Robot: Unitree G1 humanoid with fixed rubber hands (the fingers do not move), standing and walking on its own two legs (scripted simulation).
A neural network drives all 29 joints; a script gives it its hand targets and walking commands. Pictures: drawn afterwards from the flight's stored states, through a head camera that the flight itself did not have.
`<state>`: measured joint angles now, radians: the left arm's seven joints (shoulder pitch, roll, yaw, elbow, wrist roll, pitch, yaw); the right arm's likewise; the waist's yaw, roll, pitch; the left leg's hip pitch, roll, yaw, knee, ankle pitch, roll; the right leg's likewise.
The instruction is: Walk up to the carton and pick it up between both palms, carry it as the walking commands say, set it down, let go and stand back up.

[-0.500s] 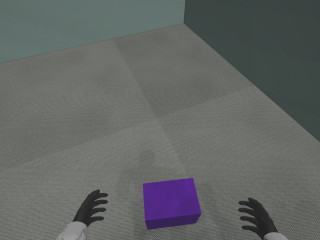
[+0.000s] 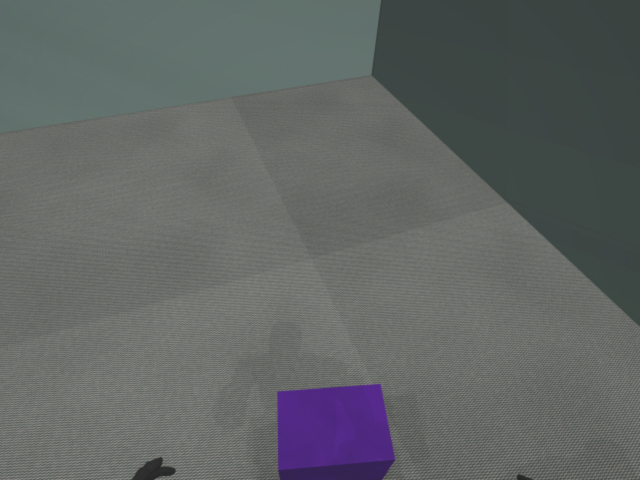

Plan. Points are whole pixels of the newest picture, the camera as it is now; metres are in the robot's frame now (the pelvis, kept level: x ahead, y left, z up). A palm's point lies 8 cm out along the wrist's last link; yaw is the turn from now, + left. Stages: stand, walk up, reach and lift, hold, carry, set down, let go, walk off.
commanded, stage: stand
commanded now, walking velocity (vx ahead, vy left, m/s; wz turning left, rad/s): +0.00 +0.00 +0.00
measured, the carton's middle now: (330, 436) +0.36 -0.02 -0.66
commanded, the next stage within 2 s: none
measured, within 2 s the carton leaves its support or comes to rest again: neither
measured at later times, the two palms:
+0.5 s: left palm out of the picture +0.02 +0.27 -0.15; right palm out of the picture +0.05 -0.22 -0.13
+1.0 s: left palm out of the picture -0.04 +0.24 -0.15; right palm out of the picture -0.02 -0.18 -0.14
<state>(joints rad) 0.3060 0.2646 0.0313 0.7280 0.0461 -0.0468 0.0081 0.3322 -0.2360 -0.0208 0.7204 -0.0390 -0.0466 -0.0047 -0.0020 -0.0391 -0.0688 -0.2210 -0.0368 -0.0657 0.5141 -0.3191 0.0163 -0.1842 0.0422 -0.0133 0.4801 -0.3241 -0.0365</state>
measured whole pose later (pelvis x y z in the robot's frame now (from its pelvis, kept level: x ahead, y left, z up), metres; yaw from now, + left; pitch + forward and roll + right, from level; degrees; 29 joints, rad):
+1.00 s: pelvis +0.02 +0.03 +0.00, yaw +2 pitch -1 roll -1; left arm 0.35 0.15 0.00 1.18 0.02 0.03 0.06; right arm 0.40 -0.13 0.06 1.08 -0.02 -0.01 -0.06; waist 0.00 -0.02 -0.01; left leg -0.14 -0.08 -0.08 0.50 -0.33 0.06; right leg -0.08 -0.01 -0.03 0.44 -0.35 0.01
